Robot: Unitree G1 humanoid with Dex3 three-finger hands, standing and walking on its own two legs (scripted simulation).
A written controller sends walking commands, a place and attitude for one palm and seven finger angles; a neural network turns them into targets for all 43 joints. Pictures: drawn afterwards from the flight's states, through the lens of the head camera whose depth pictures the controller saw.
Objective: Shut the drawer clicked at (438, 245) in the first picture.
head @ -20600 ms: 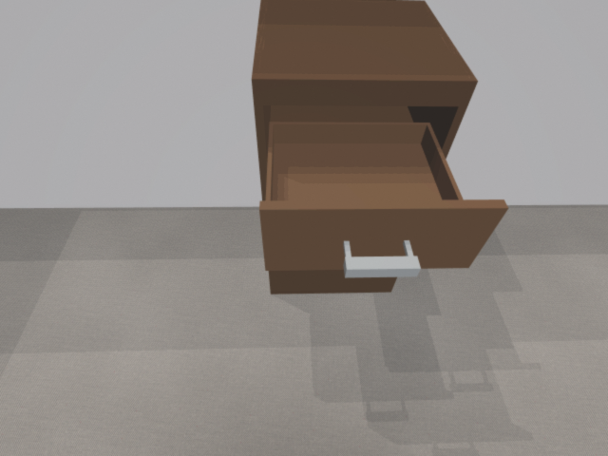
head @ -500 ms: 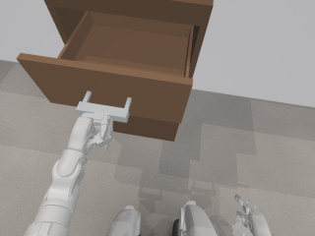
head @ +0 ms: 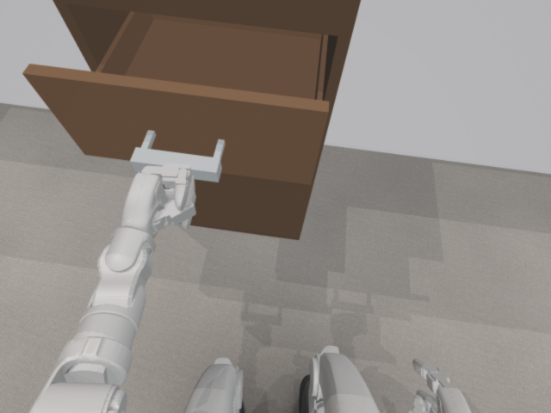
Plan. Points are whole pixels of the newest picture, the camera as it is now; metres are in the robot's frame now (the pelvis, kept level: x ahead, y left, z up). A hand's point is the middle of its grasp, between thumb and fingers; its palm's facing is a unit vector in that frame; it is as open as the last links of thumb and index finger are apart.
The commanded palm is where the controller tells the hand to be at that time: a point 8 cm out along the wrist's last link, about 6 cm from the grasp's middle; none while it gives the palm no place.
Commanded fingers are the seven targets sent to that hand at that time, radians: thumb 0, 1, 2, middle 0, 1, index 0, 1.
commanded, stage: push the drawer shut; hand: left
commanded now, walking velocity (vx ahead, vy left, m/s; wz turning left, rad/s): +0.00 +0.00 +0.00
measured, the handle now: (181, 153) +0.48 +0.14 +0.04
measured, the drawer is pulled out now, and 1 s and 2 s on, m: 0.15 0.03 0.00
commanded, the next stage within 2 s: pull the fist back off the drawer in 1.74 s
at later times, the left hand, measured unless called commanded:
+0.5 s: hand (198, 169) +0.46 +0.12 +0.03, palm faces -0.17 -0.98 -0.06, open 3.0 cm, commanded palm +0.47 +0.17 +0.04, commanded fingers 0.00 0.90 0.90 -1.40 -1.60 -1.40 -1.60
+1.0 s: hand (208, 136) +0.52 +0.11 +0.03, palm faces -0.16 -0.99 -0.05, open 3.1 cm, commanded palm +0.53 +0.15 +0.04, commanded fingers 0.00 0.90 0.90 -1.40 -1.60 -1.40 -1.60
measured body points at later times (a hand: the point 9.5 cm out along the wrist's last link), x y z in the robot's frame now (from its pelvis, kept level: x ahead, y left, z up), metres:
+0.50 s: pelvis -0.01 +0.00 -0.01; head +0.13 +0.00 +0.42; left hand +0.46 +0.17 +0.03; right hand +0.05 -0.27 -0.13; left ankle +0.00 +0.11 -0.64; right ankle +0.05 -0.12 -0.64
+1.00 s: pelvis -0.01 +0.00 -0.02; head +0.16 +0.01 +0.40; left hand +0.53 +0.16 +0.03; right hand +0.00 -0.26 -0.13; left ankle +0.00 +0.11 -0.64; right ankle +0.05 -0.12 -0.64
